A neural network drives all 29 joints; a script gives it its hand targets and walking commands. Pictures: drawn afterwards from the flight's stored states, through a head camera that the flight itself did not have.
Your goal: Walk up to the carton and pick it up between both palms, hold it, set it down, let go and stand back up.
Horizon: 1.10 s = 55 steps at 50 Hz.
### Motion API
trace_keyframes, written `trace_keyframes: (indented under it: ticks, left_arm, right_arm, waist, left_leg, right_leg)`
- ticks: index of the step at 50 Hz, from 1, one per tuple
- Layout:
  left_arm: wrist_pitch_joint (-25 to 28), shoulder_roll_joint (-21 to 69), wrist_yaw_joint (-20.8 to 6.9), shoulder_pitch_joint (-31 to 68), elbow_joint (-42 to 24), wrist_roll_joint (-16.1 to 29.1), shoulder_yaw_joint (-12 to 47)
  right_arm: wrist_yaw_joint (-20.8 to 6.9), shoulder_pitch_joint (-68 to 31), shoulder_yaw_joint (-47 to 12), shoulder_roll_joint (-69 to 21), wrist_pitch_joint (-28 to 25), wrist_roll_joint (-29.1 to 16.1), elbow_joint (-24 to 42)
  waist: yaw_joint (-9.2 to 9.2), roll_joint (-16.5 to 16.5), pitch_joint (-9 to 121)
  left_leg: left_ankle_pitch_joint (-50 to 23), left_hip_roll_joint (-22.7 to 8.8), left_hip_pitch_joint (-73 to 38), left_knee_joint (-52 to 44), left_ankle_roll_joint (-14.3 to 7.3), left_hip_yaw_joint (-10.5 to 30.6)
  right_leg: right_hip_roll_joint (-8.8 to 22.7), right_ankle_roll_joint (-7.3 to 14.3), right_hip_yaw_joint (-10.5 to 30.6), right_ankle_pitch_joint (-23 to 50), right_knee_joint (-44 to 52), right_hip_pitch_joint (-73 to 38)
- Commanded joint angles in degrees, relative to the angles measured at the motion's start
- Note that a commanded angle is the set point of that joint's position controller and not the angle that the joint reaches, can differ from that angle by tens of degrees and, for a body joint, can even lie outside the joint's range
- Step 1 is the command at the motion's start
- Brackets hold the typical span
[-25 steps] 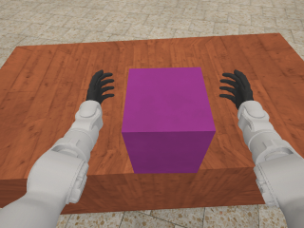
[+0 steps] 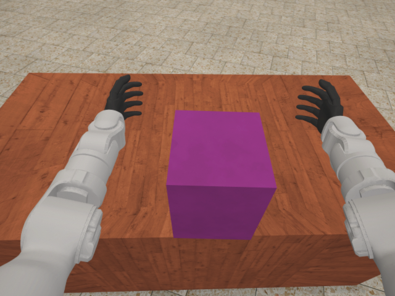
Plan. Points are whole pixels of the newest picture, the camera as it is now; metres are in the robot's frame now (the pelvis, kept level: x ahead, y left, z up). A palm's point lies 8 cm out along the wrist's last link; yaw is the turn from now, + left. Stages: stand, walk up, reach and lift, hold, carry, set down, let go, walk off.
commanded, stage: set down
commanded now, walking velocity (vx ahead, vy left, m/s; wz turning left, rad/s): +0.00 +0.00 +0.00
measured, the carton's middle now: (214, 177) +0.43 +0.00 -0.02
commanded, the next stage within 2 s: none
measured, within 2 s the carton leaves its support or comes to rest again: neither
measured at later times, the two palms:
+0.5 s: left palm (105, 169) +0.36 +0.22 +0.08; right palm (318, 167) +0.39 -0.21 +0.09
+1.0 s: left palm (112, 193) +0.33 +0.21 +0.04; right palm (326, 194) +0.35 -0.23 +0.06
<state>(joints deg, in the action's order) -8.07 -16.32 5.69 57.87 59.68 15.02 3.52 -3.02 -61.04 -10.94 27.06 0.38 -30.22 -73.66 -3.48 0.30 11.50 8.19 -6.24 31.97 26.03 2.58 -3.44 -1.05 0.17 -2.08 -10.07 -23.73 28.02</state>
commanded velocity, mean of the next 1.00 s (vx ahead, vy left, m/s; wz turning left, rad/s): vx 0.00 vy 0.00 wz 0.00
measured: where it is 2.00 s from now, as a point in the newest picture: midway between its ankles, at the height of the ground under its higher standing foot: outside the picture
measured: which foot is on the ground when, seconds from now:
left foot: down 0.00-1.00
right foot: down 0.00-1.00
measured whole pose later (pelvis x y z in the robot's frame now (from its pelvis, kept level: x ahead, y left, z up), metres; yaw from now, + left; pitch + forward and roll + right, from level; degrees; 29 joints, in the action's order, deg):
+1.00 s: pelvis +0.02 -0.01 +0.01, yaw +0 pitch +0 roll +0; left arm -6.0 -8.7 1.5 16.4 32.9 2.6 -7.1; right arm -0.8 -20.1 -4.8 18.9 -4.7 -19.9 -43.8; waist -1.6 -1.7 1.1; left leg 7.7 -5.3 9.2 17.3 3.2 -4.3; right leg -0.6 0.9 -1.7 -11.5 -18.5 7.0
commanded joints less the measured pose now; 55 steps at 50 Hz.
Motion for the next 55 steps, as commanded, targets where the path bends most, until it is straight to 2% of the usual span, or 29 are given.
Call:
trace_keyframes:
  ticks: [1,5,9,14,19,22,26,27,28,29,30,31,32,33,34,36,38,40,42,44,49,52,55]
  left_arm:
    - [-5.5,-10.7,-0.3,20.9,-18.0,-1.3,-5.9]
    - [-10.2,-10.0,-1.5,14.6,-21.6,-3.5,-8.8]
    - [-11.6,-7.9,-3.2,6.3,-25.3,-6.1,-10.5]
    - [-6.8,-4.7,-4.6,-3.3,-30.9,-8.7,-11.1]
    - [-1.1,-4.5,-3.2,-3.6,-42.6,-8.5,-9.9]
    - [0.0,-3.7,-1.6,-3.5,-47.0,-6.7,-7.4]
    - [-0.1,-2.8,-0.2,-6.8,-45.5,-4.1,-5.2]
    - [-0.9,-9.0,0.8,16.9,-42.3,-0.5,-5.3]
    - [-1.6,-7.3,2.7,13.0,-38.9,1.2,-3.9]
    - [-2.3,-6.1,3.5,6.3,-38.7,0.8,-4.3]
    - [-3.2,-5.7,3.6,5.3,-37.9,0.5,-4.6]
    - [-3.9,-4.1,3.3,-0.9,-37.4,-1.0,-5.8]
    - [-4.7,-2.8,2.2,-7.0,-36.5,-3.1,-7.3]
    - [-5.5,-2.8,0.7,-8.0,-35.4,-4.9,-9.1]
    - [-6.5,-2.8,-0.5,-8.5,-32.7,-6.5,-10.9]
    - [-7.7,-0.3,-2.8,-17.8,-30.8,-10.4,-13.7]
    - [-7.2,1.1,-4.5,-21.5,-30.9,-12.8,-14.7]
    - [-4.9,1.3,-5.3,-21.2,-32.6,-13.6,-14.3]
    - [-1.5,1.5,-5.2,-20.9,-34.5,-14.0,-13.6]
    - [2.4,1.9,-4.6,-22.2,-36.6,-13.3,-12.0]
    - [11.7,1.0,-2.7,-25.3,-43.3,-10.2,-9.1]
    - [15.4,-0.5,-1.3,-28.6,-49.0,-7.5,-7.4]
    - [17.0,-1.0,-0.9,-31.8,-50.1,-5.9,-6.4]
  right_arm:
    - [0.8,-26.7,1.9,12.3,1.5,-0.4,17.3]
    - [1.3,-21.3,1.0,10.6,4.9,-0.6,19.7]
    - [1.6,-12.7,1.0,8.6,5.6,-0.1,22.0]
    - [1.8,-1.6,4.0,5.3,1.7,2.7,26.3]
    - [2.2,0.7,10.8,5.6,-3.9,7.2,35.2]
    - [1.8,0.7,14.8,6.4,-5.1,10.0,39.0]
    - [0.8,2.8,16.9,5.5,-4.4,12.7,40.3]
    - [1.5,-17.9,20.4,7.9,-1.9,15.0,45.6]
    - [0.9,-13.7,18.9,6.1,0.3,14.5,42.2]
    - [0.6,-7.3,17.8,5.5,1.1,13.9,41.4]
    - [0.7,-6.4,17.2,5.6,1.8,13.7,40.6]
    - [0.6,-0.8,14.9,5.4,2.0,12.7,38.7]
    - [0.8,5.0,13.0,5.4,2.0,11.5,36.1]
    - [1.3,5.3,11.4,6.0,1.9,10.5,34.7]
    - [1.7,4.7,9.8,6.2,2.3,9.5,32.5]
    - [2.4,12.6,6.6,4.2,2.0,7.8,29.4]
    - [2.7,16.5,5.9,2.2,0.9,7.8,29.7]
    - [2.9,16.9,6.5,0.7,-1.5,8.5,32.5]
    - [2.7,17.5,6.8,-0.8,-4.0,9.0,35.0]
    - [2.3,19.8,7.8,-1.6,-6.4,9.8,37.1]
    - [1.7,24.8,10.9,-1.6,-11.9,11.5,44.6]
    - [2.0,28.2,13.0,-0.7,-14.3,12.6,51.2]
    - [2.4,31.2,14.3,0.0,-15.8,13.6,54.3]
  waist:
    - [-0.05,-5.1,27.8]
    - [-0.59,-6.4,23.4]
    - [-0.34,-5.0,19.9]
    - [0.93,-2.3,15.7]
    - [2.18,2.0,16.0]
    - [3.78,2.8,17.8]
    - [4.76,-0.5,19.0]
    - [4.95,0.2,22.4]
    - [3.22,-0.4,20.0]
    - [2.61,-2.1,20.7]
    - [2.31,-2.6,22.0]
    - [0.88,-3.3,22.4]
    - [1.18,-4.1,23.2]
    - [0.90,-3.8,23.4]
    - [0.52,-3.8,21.2]
    - [-0.14,-4.5,14.0]
    - [0.05,-4.7,7.5]
    - [0.49,-3.7,3.5]
    - [0.18,-2.8,1.5]
    - [0.73,-2.2,1.2]
    - [2.22,-0.2,7.6]
    - [3.59,-0.3,13.9]
    - [4.50,-0.9,17.7]
  left_leg:
    - [-18.7,5.9,-26.0,0.0,-1.0,0.2]
    - [-19.2,6.5,-26.2,-2.6,-1.5,-0.4]
    - [-20.6,6.8,-27.9,-4.3,-1.2,-1.1]
    - [-20.2,7.1,-28.8,-5.2,-0.7,-1.1]
    - [-18.9,7.2,-32.6,-3.9,0.6,-0.6]
    - [-13.8,6.7,-35.2,-3.4,0.2,0.0]
    - [-6.8,5.8,-35.1,-3.9,-2.2,1.2]
    - [2.7,5.8,-28.4,-5.0,-2.7,0.7]
    - [6.9,5.0,-26.7,-5.7,-3.3,1.7]
    - [5.5,4.7,-28.3,-5.8,-3.6,1.8]
    - [2.3,4.6,-29.5,-5.6,-3.5,1.8]
    - [-4.2,4.5,-32.0,-4.8,-3.3,1.8]
    - [-12.1,4.7,-35.5,-3.8,-2.9,1.8]
    - [-17.9,5.3,-36.7,-2.8,-2.4,1.5]
    - [-19.9,5.7,-36.2,-2.9,-2.3,1.2]
    - [-21.6,6.4,-35.7,-4.9,-2.4,0.9]
    - [-19.1,7.1,-33.3,-7.3,-2.6,0.5]
    - [-17.2,7.8,-31.8,-8.2,-2.6,0.1]
    - [-15.5,7.9,-31.1,-8.3,-2.4,-0.3]
    - [-14.2,7.7,-31.2,-7.9,-2.3,-0.5]
    - [-14.7,7.4,-32.8,-5.7,-1.6,-0.1]
    - [-17.2,7.3,-35.2,-4.0,-1.0,0.4]
    - [-19.0,7.2,-36.8,-2.7,-0.6,0.7]
  right_leg:
    - [-3.6,-4.1,-0.3,23.1,1.2,-13.7]
    - [-3.4,-4.4,0.9,26.0,2.1,-18.8]
    - [-3.2,-4.0,1.4,27.4,3.1,-22.3]
    - [-2.9,-3.2,1.2,25.2,4.3,-23.6]
    - [-3.6,-2.7,-0.5,19.3,5.6,-17.3]
    - [-3.9,-1.9,-1.6,12.1,6.5,-11.2]
    - [-3.2,-1.5,-1.6,4.1,6.8,-7.4]
    - [-2.3,-1.1,-0.3,-4.6,6.6,-3.3]
    - [-2.6,-0.5,-0.3,-6.8,5.4,-3.1]
    - [-2.8,-0.6,-0.2,-3.8,5.1,-5.3]
    - [-2.9,-0.7,-0.1,-1.6,5.0,-6.2]
    - [-3.2,-0.6,0.1,2.9,4.9,-8.9]
    - [-3.6,-0.8,0.3,9.0,5.1,-11.9]
    - [-3.6,-1.1,0.8,14.2,5.2,-14.5]
    - [-3.5,-1.5,1.2,17.0,5.3,-16.6]
    - [-3.5,-2.2,1.7,21.4,5.7,-21.4]
    - [-3.2,-2.6,1.9,21.1,6.4,-23.6]
    - [-2.9,-2.6,1.9,20.2,6.8,-23.8]
    - [-2.7,-2.3,1.8,17.9,7.0,-22.8]
    - [-2.4,-1.7,1.7,15.5,7.3,-21.0]
    - [-2.0,-0.8,1.8,15.9,6.4,-18.6]
    - [-2.1,-0.9,1.9,19.5,5.2,-18.4]
    - [-2.3,-1.0,1.9,22.2,4.6,-17.8]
